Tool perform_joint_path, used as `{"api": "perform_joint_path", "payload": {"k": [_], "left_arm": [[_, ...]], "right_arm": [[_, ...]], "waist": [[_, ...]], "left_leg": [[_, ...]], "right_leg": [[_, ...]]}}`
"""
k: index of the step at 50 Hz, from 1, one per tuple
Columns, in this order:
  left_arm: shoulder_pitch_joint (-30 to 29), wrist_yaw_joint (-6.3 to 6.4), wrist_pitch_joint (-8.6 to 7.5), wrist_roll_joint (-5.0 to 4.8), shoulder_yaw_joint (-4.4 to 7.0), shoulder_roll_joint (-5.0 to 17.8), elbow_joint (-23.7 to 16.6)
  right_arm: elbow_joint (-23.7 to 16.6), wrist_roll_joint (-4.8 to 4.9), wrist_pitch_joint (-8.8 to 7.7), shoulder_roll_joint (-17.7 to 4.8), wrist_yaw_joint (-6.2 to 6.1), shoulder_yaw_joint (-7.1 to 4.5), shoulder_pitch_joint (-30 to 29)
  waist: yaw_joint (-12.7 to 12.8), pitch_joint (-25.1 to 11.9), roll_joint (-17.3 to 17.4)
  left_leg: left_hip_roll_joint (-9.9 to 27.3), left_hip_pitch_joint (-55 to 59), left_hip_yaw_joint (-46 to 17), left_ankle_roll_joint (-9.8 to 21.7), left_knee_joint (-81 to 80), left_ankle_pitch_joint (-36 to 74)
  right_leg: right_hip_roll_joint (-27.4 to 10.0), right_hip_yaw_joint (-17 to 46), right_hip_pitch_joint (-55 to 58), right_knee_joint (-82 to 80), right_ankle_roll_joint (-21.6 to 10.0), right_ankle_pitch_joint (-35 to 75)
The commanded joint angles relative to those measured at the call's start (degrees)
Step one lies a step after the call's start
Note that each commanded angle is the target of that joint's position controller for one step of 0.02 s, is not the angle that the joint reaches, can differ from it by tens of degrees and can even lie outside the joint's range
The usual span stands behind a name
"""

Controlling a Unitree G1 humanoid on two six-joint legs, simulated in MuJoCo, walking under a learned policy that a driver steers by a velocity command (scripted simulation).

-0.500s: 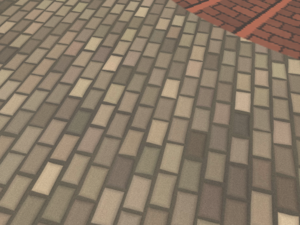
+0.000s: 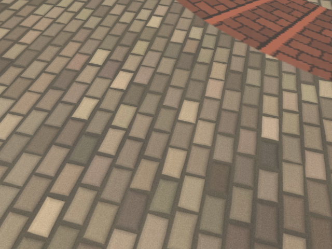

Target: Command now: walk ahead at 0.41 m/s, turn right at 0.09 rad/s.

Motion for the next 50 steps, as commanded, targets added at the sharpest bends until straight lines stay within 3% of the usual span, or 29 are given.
{"api": "perform_joint_path", "payload": {"k": [1, 4, 8, 11, 14, 15, 16, 17, 18, 19, 20, 21, 22, 23, 25, 28, 33, 39, 41, 43, 44, 45, 46, 47, 48, 49, 50], "left_arm": [[-4.1, -1.26, -1.42, 0.32, 0.54, 3.3, -3.5], [-7.3, -1.25, -0.52, -0.15, 0.31, 1.9, -4.8], [-16.3, -1.25, -0.35, -0.35, -0.71, 0.3, -9.0], [-20.8, -1.42, -0.26, -0.46, -1.51, -0.3, -11.5], [-14.6, -0.81, -0.55, -0.48, -0.61, 2.4, -10.6], [-8.6, -0.59, -0.81, -0.47, 0.09, 3.6, -8.9], [-0.6, -0.37, -1.09, -0.4, 1.0, 5.0, -6.4], [6.5, 0.0, -1.22, 0.31, 2.23, 7.3, -4.4], [9.4, 0.66, -0.82, 0.85, 3.86, 12.9, -4.7], [7.3, 0.24, -0.11, -0.31, 4.27, 14.2, -5.3], [3.0, 0.34, 0.03, -1.36, 4.0, 12.6, -5.5], [-0.2, 0.47, -0.13, -1.5, 3.29, 9.5, -6.1], [-2.3, 0.57, -0.48, -1.2, 2.71, 7.2, -6.4], [-3.4, 0.85, -0.82, -1.45, 2.13, 5.7, -6.7], [-1.9, 1.08, -2.02, -1.67, 1.97, 6.1, -6.4], [1.6, 1.35, -2.59, -1.94, 2.37, 8.3, -6.3], [9.1, 1.4, -1.75, -1.86, 2.43, 8.3, -6.3], [14.0, 2.46, -1.47, -0.93, 2.12, 8.0, -6.4], [12.7, 2.92, -1.84, -0.79, 1.99, 8.4, -6.6], [10.3, 2.73, -2.51, -0.65, 2.18, 10.1, -6.9], [9.0, 2.26, -2.9, -0.78, 2.2, 10.5, -7.0], [9.3, 1.76, -3.37, -1.14, 1.5, 7.9, -8.5], [19.2, 1.5, -2.97, -3.62, 0.61, 2.4, -8.0], [17.5, 2.04, -2.6, -1.31, 1.32, 8.1, -7.1], [11.0, 1.81, -2.48, -0.68, 1.47, 8.0, -8.2], [6.9, 1.47, -2.59, -0.43, 1.11, 7.0, -9.3], [5.2, 1.05, -2.27, -0.21, 1.18, 6.6, -9.9]], "right_arm": [[-1.7, 0.35, -1.71, -5.8, -0.46, -0.61, 2.2], [0.4, 0.21, -2.38, -4.7, -0.8, -0.05, 7.7], [0.0, 0.0, -2.46, -3.9, -1.11, 0.69, 7.5], [0.4, 0.12, -2.62, -5.1, -1.58, 0.74, 8.3], [0.2, 0.36, -2.74, -7.7, -2.3, 0.16, 7.2], [-0.3, 0.21, -2.37, -8.7, -2.53, -0.2, 6.2], [-1.0, 0.15, -1.93, -9.6, -2.5, -0.56, 5.1], [-1.9, 0.26, -1.79, -10.2, -2.06, -0.8, 3.7], [-4.7, 0.48, -1.95, -5.5, -1.06, -0.07, 4.8], [-7.4, 1.03, -2.36, -5.9, -0.16, -0.6, 3.9], [-9.5, 0.44, -2.91, -8.0, 0.12, -1.01, -2.4], [-10.6, 0.57, -3.57, -8.3, 0.34, -1.04, -4.9], [-10.5, 0.29, -3.51, -7.6, 0.18, -1.14, -5.3], [-10.8, -0.6, -2.5, -6.8, 0.1, -1.09, -4.7], [-11.7, -1.45, -0.3, -5.6, 0.29, -0.9, -3.8], [-14.8, -1.72, 1.16, -5.7, 0.69, -0.97, -9.9], [-19.9, -1.15, 1.59, -6.4, 1.37, -0.86, -21.8], [-24.4, -0.51, 0.74, -6.2, 2.04, 0.39, -31.0], [-24.6, -0.34, 0.16, -6.8, 2.0, 0.37, -28.8], [-21.4, -0.19, -0.47, -9.8, 1.13, -0.89, -18.1], [-19.1, -0.12, -1.11, -11.2, 0.41, -1.57, -9.5], [-18.0, -1.33, -1.57, -14.5, -0.6, -2.45, -0.5], [-17.0, -2.22, -0.97, -20.0, -0.44, -4.08, 2.6], [-16.9, -0.37, -0.12, -15.4, 0.39, -3.68, -0.2], [-17.9, 0.16, -0.16, -11.1, 0.6, -2.67, -6.1], [-17.8, -0.19, -0.49, -8.5, 0.83, -2.04, -8.7], [-17.0, -0.35, -0.82, -7.7, 0.68, -1.72, -8.5]], "waist": [[0.6, 7.8, 4.4], [-0.1, 7.2, 5.5], [-1.0, 9.1, 6.0], [-1.6, 9.8, 6.8], [2.1, 5.2, 7.9], [4.7, 1.7, 8.4], [7.8, -2.6, 9.0], [11.5, -5.7, 7.6], [9.7, -10.7, -3.1], [7.4, -14.9, -7.7], [6.1, -6.8, -1.4], [4.5, -1.0, 2.2], [1.8, 2.4, 6.0], [-0.3, 3.3, 6.8], [-1.7, 2.8, 3.9], [-0.6, 3.9, 2.0], [4.4, 3.4, -0.7], [7.5, 3.9, -2.4], [5.5, 3.7, -3.1], [0.7, -0.8, -3.6], [-3.8, -5.0, -2.2], [-6.8, -12.1, 1.6], [-2.9, -19.7, 17.0], [-2.1, -15.8, 9.4], [-0.8, -5.5, 4.4], [-0.4, -1.2, 1.3], [0.4, 0.7, 2.7]], "left_leg": [[15.5, 8.3, -17.6, 4.9, -17.8, -1.9], [14.3, 10.6, -8.9, 4.2, -15.4, 17.5], [12.7, 7.5, -1.3, 3.4, -15.6, 28.3], [13.7, 7.1, 2.2, 2.8, -15.3, 36.6], [15.0, 11.7, 5.5, 1.4, -3.7, 62.5], [15.5, 12.4, 6.2, 1.3, 4.9, 67.6], [15.9, 11.1, 6.2, 1.3, 15.5, 65.4], [14.5, 3.2, 7.1, 0.9, 29.3, 53.3], [7.7, -14.1, 7.9, -0.7, 51.5, 13.7], [-1.6, -29.9, -1.9, -1.4, 65.3, -13.5], [3.4, -36.0, -6.7, -0.3, 63.6, -7.1], [5.8, -34.9, -5.9, -0.3, 58.9, -1.8], [7.6, -31.3, -5.8, -0.8, 54.1, 0.0], [8.5, -27.5, -5.8, -1.7, 51.1, 0.2], [9.3, -24.1, -5.4, -3.8, 46.2, -1.3], [9.5, -27.5, -3.1, -6.1, 38.2, 4.0], [7.6, -33.7, -2.2, -7.1, 25.8, 14.6], [4.4, -33.7, -0.9, -5.2, 13.7, 15.4], [3.4, -26.2, -1.1, -3.1, 8.7, 14.6], [0.2, -12.0, -0.3, -0.4, 6.2, 10.1], [1.3, -1.3, -0.9, 1.2, 2.7, 12.6], [11.7, 12.7, -11.6, 3.8, 3.6, 6.1], [27.8, 27.6, -39.6, 13.4, 0.4, 6.3], [26.7, 21.9, -46.6, 13.4, -4.6, -1.2], [24.0, 12.3, -36.7, 11.8, -6.3, -2.1], [21.0, 6.3, -29.4, 10.2, -7.7, 3.5], [18.4, 3.0, -24.1, 8.7, -8.7, 9.1]], "right_leg": [[-3.6, 1.1, -20.0, 5.8, 1.0, 7.5], [-2.2, 0.6, -22.6, 6.6, 1.9, 10.1], [-0.7, -3.0, -21.0, -4.5, 2.3, 15.1], [0.4, -7.3, -14.2, -14.9, 0.6, 16.9], [4.7, -10.3, -4.5, -18.2, -3.1, 13.9], [6.2, -10.3, 0.9, -18.6, -4.5, 12.0], [7.0, -9.2, 9.0, -21.0, -6.2, 11.9], [4.6, -4.5, 19.8, -25.0, -8.5, 10.2], [-11.0, 18.4, 33.2, -26.4, -14.5, 4.8], [-19.4, 46.3, 39.9, -36.6, -22.0, 3.7], [-17.3, 39.4, 34.2, -39.7, -19.2, -0.4], [-16.1, 32.8, 25.3, -41.6, -16.8, 3.0], [-13.6, 27.8, 18.1, -42.6, -14.5, 10.1], [-10.5, 23.1, 12.9, -43.1, -12.6, 15.5], [-8.5, 18.9, 8.7, -42.9, -12.7, 24.5], [-5.4, 15.8, 7.8, -43.7, -11.0, 26.4], [-4.1, 17.1, 16.2, -41.7, -6.2, 32.4], [-5.6, 18.8, 25.9, -38.3, -6.3, 40.4], [-6.7, 18.6, 25.6, -36.9, -5.1, 45.0], [-6.0, 17.2, 24.9, -28.0, -3.1, 59.1], [-4.0, 15.0, 22.3, -18.1, -2.2, 57.8], [-1.4, 13.5, 13.4, -4.1, -1.6, 41.3], [9.0, 7.1, -4.6, 16.4, 1.2, -3.5], [6.1, 8.1, -10.4, 21.6, 0.3, -7.0], [3.7, 8.3, -12.0, 20.9, 0.5, -1.4], [1.9, 7.9, -11.7, 18.0, 0.6, 1.7], [0.6, 7.4, -10.8, 15.6, 0.7, 2.5]]}}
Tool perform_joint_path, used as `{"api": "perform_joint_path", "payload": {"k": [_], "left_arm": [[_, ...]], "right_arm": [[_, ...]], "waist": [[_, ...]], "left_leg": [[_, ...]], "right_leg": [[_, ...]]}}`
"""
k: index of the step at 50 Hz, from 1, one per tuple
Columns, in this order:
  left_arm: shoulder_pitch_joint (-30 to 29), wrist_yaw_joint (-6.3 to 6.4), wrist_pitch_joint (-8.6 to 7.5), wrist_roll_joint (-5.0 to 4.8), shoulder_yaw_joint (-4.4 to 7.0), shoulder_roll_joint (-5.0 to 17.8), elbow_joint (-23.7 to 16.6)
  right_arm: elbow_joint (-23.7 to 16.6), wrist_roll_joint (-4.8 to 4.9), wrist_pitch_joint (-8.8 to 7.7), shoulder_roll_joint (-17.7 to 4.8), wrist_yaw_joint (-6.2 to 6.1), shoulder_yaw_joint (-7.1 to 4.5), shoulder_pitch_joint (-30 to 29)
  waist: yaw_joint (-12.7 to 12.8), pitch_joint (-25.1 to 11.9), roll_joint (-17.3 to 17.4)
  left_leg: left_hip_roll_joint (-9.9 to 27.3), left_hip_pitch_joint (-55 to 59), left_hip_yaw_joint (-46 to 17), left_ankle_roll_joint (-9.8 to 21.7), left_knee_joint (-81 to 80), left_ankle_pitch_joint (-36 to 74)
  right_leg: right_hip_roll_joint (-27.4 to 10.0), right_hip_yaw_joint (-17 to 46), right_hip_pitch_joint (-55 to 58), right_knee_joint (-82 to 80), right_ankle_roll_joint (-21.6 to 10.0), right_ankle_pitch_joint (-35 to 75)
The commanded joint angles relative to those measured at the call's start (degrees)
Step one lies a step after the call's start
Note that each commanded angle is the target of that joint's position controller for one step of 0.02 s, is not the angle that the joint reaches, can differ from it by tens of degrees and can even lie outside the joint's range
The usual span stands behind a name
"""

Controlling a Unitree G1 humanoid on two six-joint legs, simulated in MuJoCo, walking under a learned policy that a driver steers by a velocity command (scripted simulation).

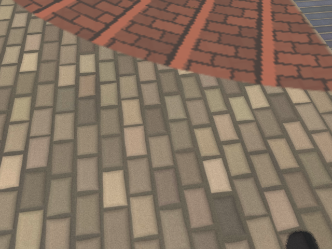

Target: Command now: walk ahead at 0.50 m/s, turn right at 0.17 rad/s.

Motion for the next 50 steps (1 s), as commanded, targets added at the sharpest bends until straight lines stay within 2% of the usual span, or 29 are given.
{"api": "perform_joint_path", "payload": {"k": [1, 2, 4, 6, 9, 12, 15, 18, 19, 20, 21, 22, 23, 24, 25, 26, 28, 30, 32, 35, 38, 41, 43, 44, 46, 47, 48, 49, 50], "left_arm": [[-0.5, -1.01, 0.09, 1.12, 0.74, 4.3, -4.3], [0.6, -1.34, 0.58, 1.21, 0.55, 3.4, -4.1], [-0.6, -1.7, 1.16, 1.58, 0.33, 2.6, -4.4], [-5.3, -2.14, 1.38, 1.75, 0.01, 2.3, -6.0], [-14.2, -2.59, 1.21, 1.45, -0.82, 1.4, -9.0], [-20.5, -2.74, 0.94, 0.93, -1.76, 0.2, -10.9], [-24.3, -2.42, 0.76, 0.62, -1.83, 1.1, -12.1], [-24.3, -1.97, 0.33, 0.72, -1.41, 2.2, -12.5], [-21.4, -1.67, 0.07, 0.87, -1.04, 2.8, -11.6], [-15.0, -1.26, -0.38, 1.13, -0.5, 3.4, -9.4], [-5.9, -0.66, -1.03, 1.87, 0.43, 5.5, -6.4], [3.2, 0.12, -1.43, 3.32, 1.75, 10.6, -5.2], [3.9, -0.17, -0.69, 2.4, 2.72, 13.8, -4.8], [-0.3, -0.46, -0.16, 0.42, 2.04, 9.7, -5.2], [-5.6, -0.62, -0.38, 0.16, 1.06, 6.2, -6.0], [-8.2, -0.79, -0.87, 0.38, 0.46, 3.8, -6.2], [-8.6, -0.33, -1.75, 0.17, -0.05, 2.1, -5.2], [-6.4, -0.22, -2.94, 0.0, 0.15, 2.7, -3.9], [-4.6, -0.05, -3.46, -0.24, 0.41, 3.3, -3.0], [-1.8, 0.17, -3.35, -0.15, 0.24, 2.9, -1.8], [-0.2, 0.47, -3.2, -0.16, 0.03, 2.9, -1.0], [3.0, 1.11, -2.92, -0.11, 0.03, 3.5, 0.5], [4.7, 1.52, -2.42, 0.09, 0.07, 4.1, 1.5], [4.6, 1.74, -2.15, 0.19, 0.13, 4.6, 1.6], [3.7, 2.26, -1.54, 0.35, 0.52, 6.2, 1.7], [3.0, 2.38, -1.05, 0.53, 0.8, 7.1, 1.5], [2.6, 2.27, -0.52, 0.59, 1.05, 7.9, 1.1], [1.1, 1.91, -0.25, 0.31, 1.2, 8.3, 0.2], [1.7, 1.25, -0.58, -0.45, 0.38, 4.5, -2.5]], "right_arm": [[0.7, 0.43, -0.86, -3.9, -0.19, -1.12, 6.9], [1.7, 0.63, -1.37, -4.4, -0.07, -1.18, 8.2], [3.3, 1.24, -2.26, -4.5, 0.24, -1.25, 10.9], [4.2, 1.34, -2.41, -5.2, 0.2, -1.43, 12.5], [5.6, 1.44, -2.0, -5.0, 0.23, -1.31, 15.3], [6.8, 1.49, -1.92, -5.8, 0.2, -1.43, 18.1], [7.9, 1.22, -1.64, -6.5, -0.05, -1.53, 20.5], [8.7, 0.86, -1.14, -7.2, -0.57, -1.7, 20.5], [8.8, 0.85, -0.98, -7.6, -0.74, -1.78, 19.9], [9.0, 1.03, -0.68, -7.8, -0.78, -1.8, 19.3], [8.7, 1.23, -0.55, -7.0, -0.78, -1.47, 19.2], [6.0, 2.25, -0.67, -3.5, -0.57, -0.43, 19.7], [6.1, 2.82, -0.37, -1.1, -0.65, -0.26, 25.4], [6.6, 1.3, 0.26, -6.4, -0.99, -1.76, 20.8], [5.7, 1.32, 0.0, -5.3, -0.51, -1.69, 17.3], [5.8, 1.43, 0.11, -3.9, -0.26, -1.5, 16.0], [6.7, 0.19, 1.59, -2.7, 0.51, -1.51, 17.4], [6.3, 0.11, 2.56, -2.1, 1.14, -1.68, 16.2], [5.2, 0.17, 3.08, -1.9, 1.54, -1.85, 12.5], [3.0, 0.35, 3.27, -1.5, 1.92, -1.78, 6.6], [0.9, 0.4, 3.04, -0.5, 2.3, -1.12, 0.7], [-1.5, 0.13, 2.97, 0.1, 2.66, -0.36, -5.1], [-2.7, 0.0, 2.85, -0.1, 2.77, -0.24, -7.1], [-2.9, -0.05, 2.84, -0.5, 2.74, -0.36, -6.8], [-2.3, -0.21, 2.97, -1.6, 2.39, -0.9, -3.5], [-1.3, -0.25, 2.93, -2.5, 2.16, -1.41, 0.3], [0.2, -0.35, 2.62, -3.9, 1.93, -2.21, 5.5], [2.6, -0.91, 2.16, -6.2, 1.42, -3.44, 13.7], [3.1, -1.39, 2.28, -12.4, 0.5, -5.42, 18.4]], "waist": [[-1.9, -2.3, 3.3], [-1.3, -3.1, 6.0], [-1.0, -2.8, 6.0], [-1.4, -1.3, 5.6], [-3.1, 0.5, 5.2], [-4.8, 0.9, 5.6], [-5.9, 1.1, 5.7], [-4.7, 1.1, 5.8], [-3.2, -0.3, 5.8], [-0.3, -3.5, 4.8], [3.1, -8.8, 3.0], [5.5, -16.6, -4.5], [2.8, -20.5, -13.3], [1.9, -13.1, -4.0], [0.0, -5.7, -2.7], [-1.4, -2.8, -1.8], [-3.8, -1.2, -3.4], [-4.4, -0.8, -2.8], [-4.2, 0.1, -2.3], [-3.3, 1.3, -2.2], [-2.3, 2.3, -2.3], [-0.6, 3.3, -2.4], [-0.2, 3.4, -2.4], [-0.8, 2.8, -2.8], [-2.9, 0.1, -4.7], [-4.7, -2.2, -5.3], [-6.9, -5.5, -5.4], [-11.2, -9.5, -2.9], [-11.7, -15.0, 5.9]], "left_leg": [[15.5, 14.1, -20.2, 7.2, -17.0, 5.2], [15.6, 13.5, -18.7, 7.8, -17.3, 9.1], [14.9, 13.6, -15.8, 8.4, -18.3, 13.1], [14.4, 13.8, -13.7, 8.6, -20.7, 12.4], [12.4, 14.1, -10.0, 7.8, -22.4, 14.2], [11.7, 14.8, -7.4, 6.8, -22.1, 17.8], [13.5, 18.8, -7.6, 6.5, -20.5, 20.6], [15.6, 23.1, -7.8, 5.8, -16.4, 27.5], [15.5, 23.8, -7.1, 5.2, -12.5, 34.2], [14.1, 23.3, -5.6, 4.3, -4.8, 39.4], [11.6, 17.8, -3.5, 3.2, 6.0, 35.2], [7.5, 3.2, -0.4, 1.3, 24.2, 14.7], [-1.1, -11.6, -0.9, 0.4, 39.6, -22.9], [2.6, -15.6, -6.4, 1.3, 42.6, -19.0], [4.6, -15.7, -6.8, 1.4, 40.7, -13.7], [6.4, -13.4, -6.8, 1.3, 37.7, -10.3], [7.7, -9.1, -6.4, 0.3, 35.0, -7.7], [7.6, -9.9, -6.0, -0.3, 34.7, -5.5], [8.2, -14.0, -5.6, -0.8, 33.4, -1.5], [8.2, -18.7, -4.7, -1.4, 28.8, 4.4], [7.3, -18.0, -1.8, -1.5, 19.6, 9.3], [6.4, -16.9, 2.1, -0.3, 11.8, 10.1], [5.1, -16.1, 4.1, 1.2, 8.5, 7.4], [3.9, -14.3, 5.0, 2.2, 7.3, 5.1], [0.6, -8.9, 7.0, 4.7, 6.8, -0.9], [-1.3, -4.6, 7.4, 6.3, 6.3, -4.0], [-2.8, 1.9, 6.8, 7.9, 4.2, -5.9], [-2.2, 14.0, 3.4, 10.2, -1.4, -4.3], [12.1, 30.0, -16.3, 15.6, -2.8, -8.7]], "right_leg": [[-6.5, 1.1, -16.1, 2.5, 0.7, 3.9], [-6.5, 0.6, -14.9, 1.2, 1.1, 3.8], [-7.2, -0.7, -16.5, -0.9, 1.8, 4.2], [-9.0, -2.7, -20.5, -4.3, 2.7, 7.7], [-10.4, -5.6, -22.9, -13.9, 4.0, 14.1], [-9.6, -7.9, -19.6, -24.0, 4.1, 19.0], [-8.5, -8.7, -17.9, -29.4, 3.2, 19.2], [-7.3, -8.8, -14.9, -33.1, 1.0, 14.5], [-5.9, -9.2, -10.6, -34.8, 0.1, 12.5], [-4.1, -10.1, -2.5, -38.3, -1.2, 13.0], [-5.7, -8.1, 10.3, -39.5, -3.0, 13.6], [-20.6, 9.5, 26.4, -40.8, -7.2, 7.8], [-31.8, 31.6, 32.6, -47.6, -13.0, 6.9], [-28.6, 27.6, 25.9, -49.0, -11.1, 2.0], [-26.2, 19.2, 17.3, -51.4, -9.3, 3.7], [-23.5, 13.2, 11.7, -53.9, -7.0, 7.3], [-20.2, 5.3, 5.7, -56.9, -4.3, 12.1], [-19.8, 1.4, 5.4, -58.0, -4.3, 18.4], [-19.1, -2.7, 6.9, -58.9, -3.6, 21.6], [-18.2, -7.5, 9.1, -58.8, -2.6, 26.5], [-17.1, -11.9, 10.2, -58.1, -1.4, 31.6], [-18.3, -14.5, 14.2, -56.9, -1.0, 37.3], [-19.4, -16.0, 18.3, -54.4, -0.9, 43.5], [-19.8, -16.9, 19.8, -52.0, -0.6, 50.3], [-20.5, -18.6, 22.3, -44.4, -0.3, 66.6], [-20.8, -19.1, 22.6, -37.9, -0.5, 71.5], [-21.1, -19.1, 21.0, -28.8, -0.9, 69.9], [-20.1, -19.8, 13.9, -15.3, 0.1, 59.3], [-15.3, -20.2, -4.3, 4.7, 2.3, 27.7]]}}
Over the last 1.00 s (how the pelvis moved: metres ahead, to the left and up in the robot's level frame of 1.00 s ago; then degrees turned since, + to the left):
0.57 -0.09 -0.01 -27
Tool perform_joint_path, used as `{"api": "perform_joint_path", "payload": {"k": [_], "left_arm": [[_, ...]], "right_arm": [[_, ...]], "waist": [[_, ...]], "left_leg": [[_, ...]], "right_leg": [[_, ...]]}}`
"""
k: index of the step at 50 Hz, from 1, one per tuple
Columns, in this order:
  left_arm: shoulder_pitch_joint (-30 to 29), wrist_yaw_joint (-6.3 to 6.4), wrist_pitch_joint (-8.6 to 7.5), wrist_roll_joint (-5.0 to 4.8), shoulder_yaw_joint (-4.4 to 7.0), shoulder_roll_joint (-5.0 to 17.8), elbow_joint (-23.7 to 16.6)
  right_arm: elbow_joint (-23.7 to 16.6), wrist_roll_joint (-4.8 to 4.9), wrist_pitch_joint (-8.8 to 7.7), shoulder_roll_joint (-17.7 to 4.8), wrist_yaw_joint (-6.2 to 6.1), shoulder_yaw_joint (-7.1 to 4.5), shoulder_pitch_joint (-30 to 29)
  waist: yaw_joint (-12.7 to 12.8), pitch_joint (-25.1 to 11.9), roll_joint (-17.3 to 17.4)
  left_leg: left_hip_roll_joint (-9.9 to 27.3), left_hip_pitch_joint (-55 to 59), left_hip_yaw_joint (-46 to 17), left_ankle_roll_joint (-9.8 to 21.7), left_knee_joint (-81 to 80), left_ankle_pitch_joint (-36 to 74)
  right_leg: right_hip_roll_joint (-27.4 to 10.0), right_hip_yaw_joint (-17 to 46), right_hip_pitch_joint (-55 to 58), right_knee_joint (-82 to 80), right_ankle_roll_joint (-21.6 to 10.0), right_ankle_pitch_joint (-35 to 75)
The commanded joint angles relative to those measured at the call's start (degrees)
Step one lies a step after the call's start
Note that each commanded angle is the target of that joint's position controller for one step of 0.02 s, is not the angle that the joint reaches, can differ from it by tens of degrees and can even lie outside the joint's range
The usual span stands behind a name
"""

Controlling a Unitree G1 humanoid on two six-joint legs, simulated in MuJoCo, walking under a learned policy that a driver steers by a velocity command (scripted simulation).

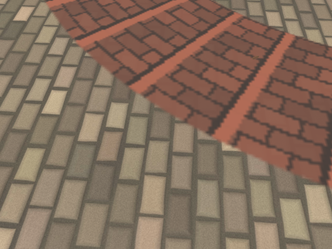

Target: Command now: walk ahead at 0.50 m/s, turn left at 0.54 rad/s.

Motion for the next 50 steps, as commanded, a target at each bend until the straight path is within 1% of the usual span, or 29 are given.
{"api": "perform_joint_path", "payload": {"k": [1, 2, 3, 4, 5, 6, 7, 10, 15, 20, 21, 23, 24, 25, 26, 27, 28, 29, 30, 31, 32, 33, 35, 39, 42, 44, 46, 48, 50], "left_arm": [[-2.2, -1.29, -1.1, -0.84, 1.64, 6.8, -9.9], [-9.0, -1.61, -1.74, -0.01, 1.87, 8.7, -11.2], [-9.7, -1.88, -2.52, -0.68, 1.58, 8.1, -11.9], [-8.6, -1.78, -2.58, -0.56, 1.7, 8.0, -11.0], [-7.8, -1.71, -1.67, 0.5, 1.7, 7.8, -11.0], [-6.5, -1.85, -0.42, 1.45, 1.59, 7.2, -10.6], [-6.2, -2.1, 0.57, 1.77, 1.53, 6.6, -11.0], [-11.2, -2.58, 1.77, 1.65, 1.39, 6.2, -13.4], [-22.2, -3.0, 1.8, 1.21, 0.94, 6.4, -17.5], [-28.9, -3.66, 0.75, 0.74, 0.1, 6.2, -20.1], [-28.7, -3.67, 0.52, 0.67, 0.16, 6.7, -20.3], [-23.2, -3.33, 0.06, 0.57, 0.77, 8.4, -19.0], [-17.7, -2.82, -0.22, 0.44, 1.4, 9.7, -17.3], [-9.4, -2.16, -0.74, 0.49, 2.01, 10.7, -14.7], [-0.6, -1.25, -1.22, 1.67, 2.84, 14.1, -13.7], [2.2, -1.37, -0.8, 2.46, 4.47, 20.3, -12.8], [-1.5, -2.07, 0.03, 0.52, 3.8, 15.7, -12.8], [-7.2, -2.29, 0.09, -0.02, 2.78, 11.4, -13.9], [-9.7, -2.51, -0.2, 0.25, 2.08, 8.8, -13.7], [-9.7, -2.36, -0.55, 0.36, 1.72, 7.9, -13.0], [-9.4, -2.25, -0.86, 0.09, 1.36, 7.1, -11.9], [-8.2, -2.34, -1.37, -0.09, 1.44, 7.7, -11.1], [-5.8, -2.63, -2.24, -0.66, 1.59, 8.0, -9.5], [-2.5, -2.64, -2.16, -0.8, 1.64, 8.3, -7.4], [-0.2, -2.73, -2.02, -0.91, 1.65, 8.6, -6.0], [1.6, -2.51, -1.84, -0.91, 1.42, 8.4, -4.8], [3.0, -2.26, -1.45, -0.68, 1.32, 8.7, -3.8], [1.8, -1.87, -1.1, -0.63, 1.51, 9.6, -3.8], [-1.3, -1.55, -0.73, -1.32, 1.89, 10.5, -4.7]], "right_arm": [[1.8, 0.66, 0.42, -17.7, -1.35, -5.62, 20.0], [2.3, 1.88, 0.91, -15.9, -1.69, -5.25, 19.0], [2.3, 2.15, 0.85, -13.2, -2.04, -4.55, 16.0], [2.0, 1.98, 0.59, -10.6, -2.15, -3.84, 13.4], [1.8, 2.36, 0.15, -9.4, -2.43, -3.37, 11.9], [1.5, 2.59, -0.47, -8.5, -2.41, -3.0, 11.3], [1.6, 2.71, -1.13, -8.9, -2.34, -2.97, 11.7], [2.1, 2.63, -1.89, -11.1, -2.23, -3.42, 14.9], [2.5, 2.49, -1.49, -11.3, -2.26, -3.45, 21.0], [3.5, 1.77, -1.8, -10.6, -3.02, -2.78, 25.1], [3.5, 1.63, -1.93, -11.0, -3.25, -2.77, 24.8], [3.0, 1.5, -2.3, -12.4, -3.54, -2.91, 22.1], [3.1, 1.35, -2.47, -13.1, -3.48, -3.02, 21.3], [3.2, 1.36, -2.58, -13.1, -3.15, -2.92, 20.4], [1.8, 1.66, -2.85, -10.2, -2.8, -2.03, 21.1], [1.6, 3.82, -2.7, -5.1, -2.53, -1.19, 29.9], [2.7, 1.71, -2.44, -9.8, -2.9, -1.69, 28.1], [1.9, 1.32, -2.31, -10.0, -2.62, -1.83, 22.7], [1.1, 1.19, -2.4, -9.1, -2.21, -1.43, 19.0], [0.7, 0.99, -2.08, -8.6, -1.84, -1.38, 17.7], [0.7, 0.43, -1.45, -7.9, -1.41, -1.18, 18.1], [1.0, 0.27, -0.95, -7.3, -1.1, -0.98, 19.3], [0.9, -0.01, -0.42, -6.7, -0.8, -0.74, 18.1], [-2.2, 0.1, -0.28, -5.8, -0.25, 0.03, 8.0], [-4.0, 0.51, -0.56, -4.3, -0.03, 0.94, 1.6], [-4.6, 0.68, -0.88, -3.4, -0.33, 1.42, -1.2], [-4.3, 0.88, -1.35, -3.5, -1.0, 1.52, -1.3], [-3.5, 0.88, -1.94, -4.9, -1.76, 1.16, 1.0], [-0.7, 0.44, -2.99, -7.3, -2.77, 0.23, 9.1]], "waist": [[-7.3, -18.3, 11.5], [-8.2, -11.8, 2.2], [-6.0, -5.9, 0.5], [-3.0, -2.1, -2.8], [-1.1, -1.1, -2.8], [-0.1, -1.9, -1.9], [0.4, -2.6, -0.7], [-0.4, -1.7, 1.0], [-4.8, -1.1, 3.5], [-7.5, -0.5, 4.3], [-7.0, -0.4, 4.5], [-3.7, -1.3, 5.1], [-1.3, -3.7, 5.0], [2.9, -8.0, 2.9], [5.9, -14.9, -1.5], [2.3, -21.4, -16.1], [1.2, -17.2, -9.1], [-0.1, -8.0, -3.5], [-0.4, -4.5, -0.5], [-1.3, -2.8, -2.0], [-2.4, -2.4, -3.4], [-2.8, -3.2, -5.4], [-3.1, -3.0, -5.0], [-1.5, -0.3, -4.0], [0.0, 0.3, -4.1], [0.7, 1.1, -3.6], [0.9, -0.4, -4.3], [-0.3, -1.8, -5.6], [-4.4, -4.8, -4.0]], "left_leg": [[24.0, 42.8, -51.1, 17.6, -15.1, -2.6], [22.1, 38.7, -43.5, 15.2, -17.1, -1.9], [20.8, 30.9, -36.9, 12.7, -18.6, 1.2], [17.7, 24.2, -31.8, 9.8, -19.7, 7.3], [15.1, 19.8, -27.9, 8.4, -20.3, 12.2], [13.0, 17.5, -25.1, 7.3, -20.6, 15.5], [11.9, 16.4, -24.0, 7.7, -20.7, 18.6], [9.5, 14.8, -21.9, 6.6, -21.6, 20.4], [8.6, 21.0, -23.4, 3.9, -20.7, 20.0], [10.8, 27.7, -23.9, 2.7, -18.6, 26.1], [11.7, 28.5, -24.3, 2.1, -18.0, 27.6], [12.4, 27.7, -23.7, 0.2, -14.6, 35.6], [11.6, 27.6, -22.8, -0.7, -9.1, 42.9], [8.9, 25.6, -20.2, -1.7, 1.2, 43.2], [5.9, 16.9, -18.3, -2.7, 16.2, 28.0], [-4.9, -1.2, -12.9, -5.4, 35.8, -13.4], [-2.5, -7.5, -15.8, -4.6, 41.1, -18.2], [0.4, -8.8, -15.9, -4.6, 40.7, -12.9], [2.3, -8.1, -15.3, -4.8, 37.7, -9.7], [3.8, -7.0, -14.6, -5.0, 35.0, -8.7], [4.7, -4.8, -14.0, -5.4, 32.9, -7.8], [4.7, -3.5, -13.2, -5.9, 32.0, -7.6], [5.5, -5.2, -11.8, -6.7, 30.1, -6.7], [8.5, -12.0, -8.5, -8.7, 21.0, 0.7], [8.2, -10.3, -6.3, -9.4, 10.9, 6.1], [6.4, -6.7, -4.8, -9.6, 5.0, 7.9], [4.2, -3.1, -4.6, -9.3, 2.0, 8.7], [3.0, 0.7, -6.1, -8.3, -0.7, 7.2], [2.2, 11.1, -6.6, -6.7, -9.3, 11.9]], "right_leg": [[6.1, 11.3, -39.6, 49.5, 0.6, -5.9], [1.4, 19.4, -45.9, 48.5, -0.1, -0.1], [-0.8, 19.1, -45.1, 43.4, -0.3, 5.1], [-2.5, 18.9, -41.7, 37.8, -0.1, 7.0], [-3.3, 19.0, -38.4, 34.5, 0.9, 7.3], [-3.8, 19.0, -35.1, 32.1, 1.6, 8.0], [-3.6, 18.4, -34.1, 30.9, 2.4, 7.7], [-3.5, 16.8, -36.5, 24.0, 4.2, 12.7], [-2.0, 16.7, -41.6, 10.7, 4.6, 22.3], [0.3, 15.6, -39.4, 0.1, 1.9, 25.3], [0.6, 15.9, -37.6, -1.7, 0.9, 24.5], [2.5, 15.7, -28.5, -5.2, -1.3, 20.4], [4.4, 15.0, -21.7, -6.3, -2.4, 17.8], [4.5, 14.8, -11.5, -9.9, -3.8, 19.3], [-5.9, 25.8, 1.9, -10.4, -6.5, 12.7], [-21.1, 54.0, 15.4, -15.7, -15.1, 9.5], [-20.4, 61.1, 10.1, -20.4, -15.2, 2.9], [-18.0, 51.0, 1.5, -21.2, -14.0, 2.1], [-15.0, 43.8, -4.1, -22.4, -12.6, 7.6], [-12.4, 38.2, -7.1, -23.4, -11.0, 13.4], [-9.8, 33.8, -9.6, -24.7, -9.4, 17.1], [-9.8, 32.2, -10.2, -24.9, -10.0, 21.7], [-9.2, 29.3, -9.7, -26.0, -10.8, 26.7], [-7.6, 24.9, -8.0, -29.5, -10.9, 27.7], [-6.1, 21.6, -7.5, -29.3, -9.8, 31.1], [-5.6, 20.4, -7.6, -26.1, -9.1, 43.4], [-5.7, 20.4, -5.6, -21.3, -8.2, 53.5], [-6.0, 22.4, -4.0, -16.5, -7.1, 56.8], [-3.6, 23.2, -4.5, -6.5, -4.9, 55.3]]}}
Over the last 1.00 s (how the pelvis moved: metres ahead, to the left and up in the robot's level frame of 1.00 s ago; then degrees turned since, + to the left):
0.52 -0.01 -0.01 15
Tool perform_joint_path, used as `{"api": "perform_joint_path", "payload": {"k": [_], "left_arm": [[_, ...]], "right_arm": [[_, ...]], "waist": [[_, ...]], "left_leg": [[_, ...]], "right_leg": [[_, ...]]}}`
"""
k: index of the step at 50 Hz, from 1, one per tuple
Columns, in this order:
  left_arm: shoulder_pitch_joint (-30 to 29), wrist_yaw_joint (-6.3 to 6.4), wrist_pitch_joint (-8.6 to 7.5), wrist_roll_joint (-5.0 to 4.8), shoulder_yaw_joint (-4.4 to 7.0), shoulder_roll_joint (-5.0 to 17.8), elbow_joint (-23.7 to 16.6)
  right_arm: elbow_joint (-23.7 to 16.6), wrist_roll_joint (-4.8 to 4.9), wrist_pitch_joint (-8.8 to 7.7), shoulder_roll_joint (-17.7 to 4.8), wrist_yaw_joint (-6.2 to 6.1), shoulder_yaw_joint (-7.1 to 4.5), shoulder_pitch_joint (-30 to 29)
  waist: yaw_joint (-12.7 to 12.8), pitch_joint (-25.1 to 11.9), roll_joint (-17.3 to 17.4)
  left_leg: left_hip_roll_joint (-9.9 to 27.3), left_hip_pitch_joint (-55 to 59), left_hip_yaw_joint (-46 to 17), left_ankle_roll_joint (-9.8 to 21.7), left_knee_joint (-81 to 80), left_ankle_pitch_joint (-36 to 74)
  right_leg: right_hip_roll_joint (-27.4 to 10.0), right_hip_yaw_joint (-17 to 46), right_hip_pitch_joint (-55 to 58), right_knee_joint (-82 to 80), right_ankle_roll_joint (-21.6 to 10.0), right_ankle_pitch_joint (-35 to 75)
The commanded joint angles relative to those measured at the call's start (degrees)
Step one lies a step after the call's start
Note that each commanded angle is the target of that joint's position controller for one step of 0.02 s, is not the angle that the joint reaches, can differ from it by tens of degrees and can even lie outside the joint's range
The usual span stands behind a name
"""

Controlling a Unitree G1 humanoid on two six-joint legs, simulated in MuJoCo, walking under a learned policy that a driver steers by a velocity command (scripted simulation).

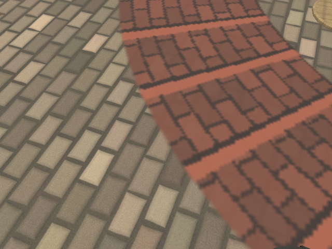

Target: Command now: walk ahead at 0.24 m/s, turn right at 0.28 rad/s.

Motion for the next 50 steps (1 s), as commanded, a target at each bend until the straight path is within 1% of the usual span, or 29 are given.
{"api": "perform_joint_path", "payload": {"k": [1, 2, 3, 4, 5, 6, 7, 8, 10, 14, 17, 21, 23, 24, 25, 26, 27, 28, 30, 31, 33, 36, 40, 44, 46, 47, 48, 49, 50], "left_arm": [[-3.0, 0.71, -0.43, -1.32, 2.01, 9.4, -4.3], [2.0, 1.14, -0.31, -2.61, 0.94, 4.2, -6.4], [5.8, 2.13, 1.13, -2.61, 1.67, 6.2, -5.2], [4.0, 2.32, 2.44, -0.93, 2.75, 8.7, -4.2], [0.7, 1.81, 3.08, -0.06, 2.87, 7.9, -4.8], [-1.2, 1.28, 3.73, 0.52, 2.96, 7.0, -5.3], [-1.8, 0.75, 4.66, 1.12, 3.13, 6.6, -5.6], [-1.2, 0.43, 5.55, 1.46, 3.19, 6.1, -5.5], [-1.1, 0.26, 6.72, 1.18, 3.37, 5.6, -6.2], [-6.9, -0.64, 8.17, 1.39, 3.18, 5.5, -9.3], [-10.7, -1.56, 8.58, 1.21, 2.76, 5.7, -11.7], [-12.7, -1.81, 8.2, 0.73, 2.81, 6.7, -14.3], [-9.5, -1.61, 7.25, 0.68, 2.98, 7.1, -13.8], [-8.0, -1.07, 6.47, 1.08, 3.6, 9.9, -13.6], [-9.4, -0.5, 6.08, 1.16, 5.29, 18.3, -15.8], [-5.6, 0.21, 6.29, 1.44, 6.27, 19.2, -14.7], [-7.4, 0.72, 6.38, 1.28, 5.53, 16.6, -14.3], [-11.9, 0.86, 6.53, 0.83, 4.82, 14.3, -15.1], [-16.4, 0.81, 6.42, 0.26, 4.15, 11.9, -16.9], [-15.6, 0.57, 6.23, -0.02, 3.91, 11.2, -17.0], [-13.4, 0.32, 5.82, -0.21, 4.2, 12.0, -16.6], [-11.1, 0.54, 5.76, 0.16, 4.46, 12.5, -16.3], [-10.7, 0.53, 5.82, 0.83, 4.19, 12.4, -16.2], [-12.8, 0.31, 6.1, 1.14, 3.84, 12.6, -15.8], [-14.9, 0.54, 6.34, 0.46, 3.39, 12.0, -15.5], [-14.8, 0.73, 6.21, 0.14, 2.89, 10.8, -15.4], [-13.3, 0.75, 5.85, 0.1, 1.8, 7.2, -15.7], [-12.7, 0.92, 5.95, -0.25, 1.8, 7.2, -15.8], [-13.0, 0.97, 6.36, 0.67, 2.44, 9.8, -14.6]], "right_arm": [[2.1, -1.28, -2.21, -10.2, -1.88, -3.02, 16.4], [1.3, -2.19, -2.11, -15.0, -2.1, -4.12, 21.3], [0.5, 0.83, -0.69, -14.2, -1.59, -4.49, 20.8], [-0.5, 1.65, 0.12, -10.6, -1.5, -3.74, 17.6], [-1.4, 1.41, 0.39, -7.3, -1.86, -2.77, 12.6], [-1.6, 1.19, 0.61, -5.5, -2.43, -2.16, 9.9], [-1.6, 1.21, 0.79, -5.2, -2.97, -2.07, 8.5], [-1.5, 0.87, 0.81, -5.7, -3.13, -2.22, 8.5], [-1.6, 0.59, 0.59, -6.4, -3.14, -2.6, 8.2], [-1.4, 0.15, 1.12, -7.0, -3.23, -3.02, 7.7], [-1.3, 0.01, 1.96, -8.7, -2.91, -3.72, 8.4], [-0.9, 0.06, 3.24, -11.2, -2.28, -4.82, 9.9], [-0.5, 0.31, 4.04, -11.6, -2.07, -5.3, 10.5], [0.1, 0.11, 4.68, -9.8, -1.66, -5.2, 13.0], [-3.3, 0.5, 5.23, -4.7, -1.5, -3.93, 13.9], [-4.5, -0.09, 6.1, -7.3, -2.31, -4.17, 6.6], [-4.6, 0.75, 6.44, -6.9, -2.28, -4.2, 6.6], [-3.7, 1.35, 6.07, -7.1, -2.09, -4.35, 8.1], [-2.0, -0.04, 5.47, -8.7, -1.83, -5.01, 11.1], [-2.0, -0.15, 5.46, -8.7, -1.63, -5.15, 11.5], [-2.7, 0.36, 5.65, -7.6, -1.52, -4.92, 10.6], [-3.7, 0.66, 6.06, -7.1, -1.89, -4.56, 9.2], [-4.3, 0.98, 6.03, -6.7, -2.19, -4.03, 8.6], [-4.2, 1.73, 5.63, -6.7, -2.59, -3.74, 10.6], [-3.2, 1.68, 5.06, -5.6, -2.85, -3.35, 13.9], [-3.0, 1.12, 4.42, -6.0, -3.11, -3.22, 14.7], [-3.7, -0.15, 3.69, -9.3, -3.45, -3.41, 14.2], [-4.8, 0.18, 3.63, -13.0, -2.96, -3.86, 9.4], [-4.8, 0.33, 3.38, -10.3, -2.54, -3.37, 8.5]], "waist": [[-9.3, -9.5, -2.8], [-8.6, -19.5, 8.1], [-8.6, -27.3, 10.4], [-7.2, -21.8, 3.5], [-5.7, -14.5, 2.7], [-4.5, -9.0, 3.6], [-3.4, -6.4, 5.2], [-2.9, -6.0, 5.5], [-1.8, -7.2, 4.2], [-2.6, -5.9, 5.5], [-4.0, -6.2, 5.8], [-5.1, -6.5, 5.7], [-3.4, -6.6, 2.3], [-3.3, -5.0, -6.6], [-5.2, -2.7, -22.6], [-0.2, -1.2, -14.6], [-2.8, -0.9, -11.3], [-5.1, -0.4, -9.8], [-6.4, -3.5, -10.3], [-6.2, -5.4, -8.8], [-5.4, -6.3, -7.0], [-3.9, -5.8, -8.6], [-2.8, -6.1, -9.2], [-3.5, -6.2, -9.5], [-6.1, -6.0, -8.2], [-6.4, -6.0, -6.0], [-5.0, -6.9, 3.0], [-3.0, -3.8, 9.5], [-4.1, -3.7, 8.2]], "left_leg": [[3.9, 25.8, -3.4, 2.8, -5.8, 19.3], [22.6, 43.0, -17.4, 8.8, 0.6, 48.6], [27.8, 44.3, -24.0, 14.9, -0.2, 55.0], [24.5, 36.8, -19.0, 14.0, -3.2, 45.2], [21.1, 29.5, -14.4, 12.2, -6.5, 34.9], [18.4, 22.9, -10.5, 10.7, -10.0, 28.1], [16.6, 17.6, -7.3, 9.8, -12.6, 22.8], [15.8, 14.4, -5.1, 9.8, -13.4, 21.9], [16.0, 12.1, -2.8, 11.3, -14.5, 18.6], [15.9, 11.2, 0.4, 10.8, -16.7, 1.1], [16.7, 11.2, 1.8, 10.4, -16.1, -5.2], [19.1, 13.4, 2.0, 8.9, -12.6, -8.0], [17.6, 10.4, 5.2, 4.3, -6.2, -9.6], [13.4, 6.7, 9.3, 0.0, 3.8, -15.3], [2.5, -7.9, 12.3, -5.2, 17.1, -34.7], [0.8, -8.6, 2.6, -4.8, 26.3, -34.1], [1.4, -7.7, -0.5, -4.5, 29.1, -28.9], [1.7, -6.8, -1.7, -3.9, 28.6, -23.2], [0.5, -5.6, -1.1, -3.4, 30.8, -18.5], [0.0, -5.0, -1.3, -3.5, 31.9, -18.4], [-0.1, -5.8, -2.0, -4.0, 30.5, -18.6], [-0.2, -6.5, -2.5, -4.4, 24.8, -19.8], [-0.9, 0.0, -2.0, -3.4, 17.3, -21.9], [-2.5, 8.9, -1.0, -1.6, 8.5, -22.6], [-2.9, 16.8, -0.1, -0.5, -4.4, -15.1], [-0.4, 22.2, -3.0, 0.3, -11.7, -9.3], [10.5, 25.3, -14.6, 2.2, -17.5, -10.1], [18.3, 18.2, -23.1, 7.8, -18.3, -0.7], [19.2, 13.9, -22.0, 11.5, -17.3, 1.6]], "right_leg": [[-7.8, 5.9, -9.9, 20.8, -2.4, 38.0], [-1.9, 1.8, -23.1, 38.2, -0.6, 2.2], [1.7, 1.8, -27.3, 49.6, -0.7, -19.6], [-1.3, 3.8, -28.7, 52.8, -0.5, -17.0], [-3.2, 3.4, -30.2, 52.0, 0.1, -13.0], [-4.8, 2.9, -30.1, 50.2, 0.9, -9.8], [-5.5, 2.6, -28.3, 48.8, 1.8, -7.2], [-5.0, 1.4, -26.0, 49.8, 2.4, -5.5], [-4.7, 0.9, -25.1, 50.0, 2.9, -3.9], [-6.4, -0.1, -26.4, 40.2, 2.8, 0.3], [-6.2, -2.0, -22.8, 32.0, 2.1, -0.1], [-5.2, -4.1, -18.8, 23.2, 0.5, -3.5], [-3.8, -3.8, -11.2, 11.5, -1.3, 2.1], [-8.7, 5.8, -9.2, 0.4, -2.7, 3.3], [-25.2, 30.0, -7.0, -4.1, -9.0, 16.4], [-26.2, 28.7, -12.3, -4.1, -14.4, 21.9], [-22.2, 23.5, -13.7, -3.3, -13.7, 20.3], [-18.0, 18.9, -14.5, -3.2, -11.3, 17.6], [-13.8, 15.0, -11.6, -1.4, -9.9, 23.4], [-13.7, 15.1, -10.2, -0.5, -10.2, 26.6], [-14.0, 16.5, -7.4, 0.1, -10.8, 28.1], [-14.6, 19.3, -4.7, 0.2, -11.7, 25.2], [-14.5, 20.4, -7.0, 1.1, -11.9, 24.9], [-14.0, 22.1, -10.7, 2.7, -10.6, 27.8], [-12.2, 21.8, -13.5, 4.8, -8.0, 26.3], [-10.5, 21.4, -17.1, 6.0, -5.1, 20.4], [-5.7, 17.0, -20.6, 12.5, -1.9, 9.8], [2.9, 8.4, -22.2, 14.3, -0.2, -4.3], [0.5, 7.4, -17.4, 22.0, 0.5, -9.4]]}}
Over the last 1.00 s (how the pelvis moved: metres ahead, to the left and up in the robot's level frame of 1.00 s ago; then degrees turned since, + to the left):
0.52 0.06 0.02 14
